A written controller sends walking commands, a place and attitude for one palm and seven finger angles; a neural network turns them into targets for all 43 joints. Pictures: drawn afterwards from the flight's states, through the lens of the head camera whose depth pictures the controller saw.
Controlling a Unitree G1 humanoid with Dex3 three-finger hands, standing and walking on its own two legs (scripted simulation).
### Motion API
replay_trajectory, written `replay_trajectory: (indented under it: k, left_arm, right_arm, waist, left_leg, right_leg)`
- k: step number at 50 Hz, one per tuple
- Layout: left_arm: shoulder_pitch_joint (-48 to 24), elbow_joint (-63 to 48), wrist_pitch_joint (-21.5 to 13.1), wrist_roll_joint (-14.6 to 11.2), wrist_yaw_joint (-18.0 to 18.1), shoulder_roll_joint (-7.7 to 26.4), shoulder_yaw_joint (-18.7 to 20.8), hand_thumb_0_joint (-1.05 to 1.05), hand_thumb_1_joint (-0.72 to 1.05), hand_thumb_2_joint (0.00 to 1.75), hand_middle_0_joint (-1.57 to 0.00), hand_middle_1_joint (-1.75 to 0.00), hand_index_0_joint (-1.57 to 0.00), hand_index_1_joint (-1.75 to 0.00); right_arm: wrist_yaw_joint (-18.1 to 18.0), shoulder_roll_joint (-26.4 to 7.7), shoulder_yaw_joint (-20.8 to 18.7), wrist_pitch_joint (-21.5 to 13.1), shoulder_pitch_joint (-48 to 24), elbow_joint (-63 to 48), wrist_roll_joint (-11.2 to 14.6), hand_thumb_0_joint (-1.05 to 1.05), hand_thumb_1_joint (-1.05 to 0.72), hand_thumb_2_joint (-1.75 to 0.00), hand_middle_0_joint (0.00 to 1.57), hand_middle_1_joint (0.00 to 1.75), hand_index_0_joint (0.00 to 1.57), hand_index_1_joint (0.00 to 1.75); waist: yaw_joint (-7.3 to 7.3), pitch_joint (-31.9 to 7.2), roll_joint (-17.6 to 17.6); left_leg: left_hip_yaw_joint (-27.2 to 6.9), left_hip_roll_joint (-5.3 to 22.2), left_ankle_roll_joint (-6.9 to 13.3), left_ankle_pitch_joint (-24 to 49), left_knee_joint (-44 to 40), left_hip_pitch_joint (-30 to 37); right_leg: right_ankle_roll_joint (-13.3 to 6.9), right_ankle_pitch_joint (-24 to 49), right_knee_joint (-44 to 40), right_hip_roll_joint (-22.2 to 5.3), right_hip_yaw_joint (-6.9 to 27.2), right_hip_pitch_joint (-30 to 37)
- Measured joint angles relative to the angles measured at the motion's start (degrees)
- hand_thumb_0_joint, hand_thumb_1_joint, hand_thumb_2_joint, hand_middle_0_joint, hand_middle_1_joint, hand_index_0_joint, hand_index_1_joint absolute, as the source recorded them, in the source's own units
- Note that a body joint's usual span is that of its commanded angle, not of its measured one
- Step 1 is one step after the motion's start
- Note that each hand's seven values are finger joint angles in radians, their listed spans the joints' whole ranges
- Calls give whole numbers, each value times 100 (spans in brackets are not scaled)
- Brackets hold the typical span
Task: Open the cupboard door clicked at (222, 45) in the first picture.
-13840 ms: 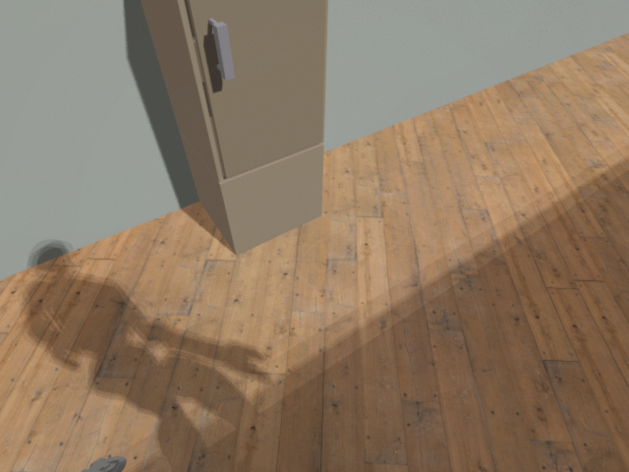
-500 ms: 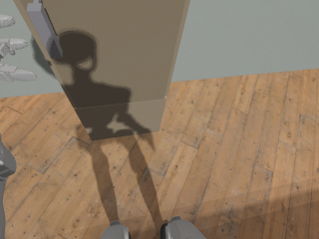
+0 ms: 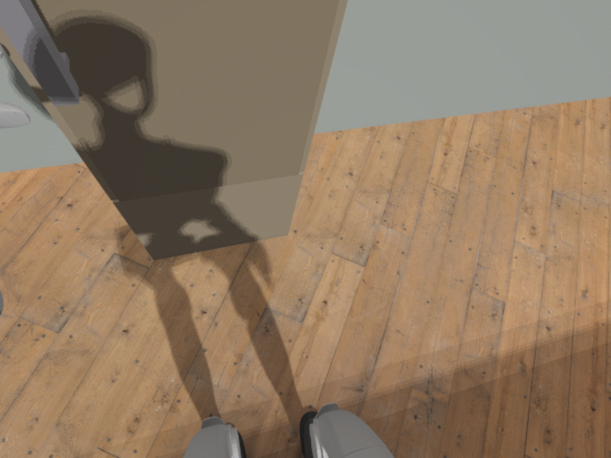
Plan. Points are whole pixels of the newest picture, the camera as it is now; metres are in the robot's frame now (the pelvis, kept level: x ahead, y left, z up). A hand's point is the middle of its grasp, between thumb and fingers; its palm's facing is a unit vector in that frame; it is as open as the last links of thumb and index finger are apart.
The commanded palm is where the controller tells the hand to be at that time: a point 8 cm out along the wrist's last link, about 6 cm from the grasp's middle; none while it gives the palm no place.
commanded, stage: move the hooked fingers beside the handle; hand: left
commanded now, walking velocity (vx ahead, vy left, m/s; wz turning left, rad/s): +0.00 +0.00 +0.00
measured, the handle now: (39, 35) +0.59 +0.23 +0.12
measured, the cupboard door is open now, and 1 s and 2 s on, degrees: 0 0 0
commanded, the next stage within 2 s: slide the fingers in behind the handle in 0.90 s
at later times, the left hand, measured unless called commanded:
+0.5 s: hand out of the picture +0.52 +0.27 +0.12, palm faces +0.11 -0.99 -0.01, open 14.0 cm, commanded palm +0.51 +0.31 +0.12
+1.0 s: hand out of the picture +0.54 +0.28 +0.12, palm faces +0.10 -0.99 +0.00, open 14.0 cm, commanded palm +0.52 +0.31 +0.11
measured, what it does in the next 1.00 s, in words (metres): stands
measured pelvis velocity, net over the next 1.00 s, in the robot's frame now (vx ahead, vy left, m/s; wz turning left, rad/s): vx -0.01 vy -0.01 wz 0.01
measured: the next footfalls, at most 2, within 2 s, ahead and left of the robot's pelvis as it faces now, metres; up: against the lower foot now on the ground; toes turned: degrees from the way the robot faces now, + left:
none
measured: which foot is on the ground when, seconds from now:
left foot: down 0.00-1.00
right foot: down 0.00-1.00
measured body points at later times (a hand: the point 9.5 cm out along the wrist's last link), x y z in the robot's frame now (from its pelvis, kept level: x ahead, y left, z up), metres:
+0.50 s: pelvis +0.00 -0.01 +0.00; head +0.13 +0.03 +0.43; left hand +0.51 +0.32 +0.13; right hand -0.01 -0.27 -0.10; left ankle -0.01 +0.09 -0.69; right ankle -0.01 -0.13 -0.69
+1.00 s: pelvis -0.01 -0.01 -0.01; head +0.15 +0.03 +0.41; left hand +0.52 +0.33 +0.12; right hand -0.07 -0.27 -0.09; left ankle -0.01 +0.09 -0.69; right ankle -0.01 -0.13 -0.69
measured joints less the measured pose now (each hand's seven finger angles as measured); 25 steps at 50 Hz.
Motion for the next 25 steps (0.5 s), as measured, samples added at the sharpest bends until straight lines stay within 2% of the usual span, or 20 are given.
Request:
replay_trajectory:
  k: [4,8,14,19,25]
  left_arm:
    - [157,-224,-77,-96,-7,-97,-32,-1,-50,30,-30,-120,-30,-120]
    - [240,-287,-14,-211,-93,-242,-157,-1,-50,30,-30,-120,-30,-120]
    - [313,-295,0,-254,-4,-449,-372,-1,-50,30,-30,-120,-30,-120]
    - [249,-268,-95,-243,104,-583,-408,-1,-50,30,-30,-120,-30,-120]
    - [71,-48,-105,-124,194,-467,-395,-1,-50,30,-30,-120,-30,-120]
  right_arm:
    - [39,43,-38,48,-32,12,9,0,-90,-90,20,30,20,30]
    - [55,55,-49,87,-85,37,31,0,-90,-90,20,30,20,30]
    - [50,35,-73,63,-216,-2,44,0,-90,-90,20,30,20,30]
    - [39,14,-78,7,-359,7,40,0,-90,-90,20,30,20,30]
    - [11,-19,-42,-49,-440,-36,53,0,-90,-90,20,30,20,30]
  waist:
    - [70,-27,-4]
    - [152,-77,-1]
    - [221,-98,2]
    - [229,-96,-8]
    - [152,-53,5]
  left_leg:
    - [-14,5,-9,-24,-15,58]
    - [-50,-9,-13,-29,-57,148]
    - [-108,-41,-23,-26,-68,243]
    - [-139,-52,-41,-12,-32,235]
    - [-147,-43,-56,10,32,150]
  right_leg:
    - [-1,-16,-40,8,-10,73]
    - [-5,-26,-99,0,-44,187]
    - [-15,-54,-99,-25,-101,303]
    - [-33,-68,-36,-36,-132,293]
    - [-56,-68,67,-29,-139,189]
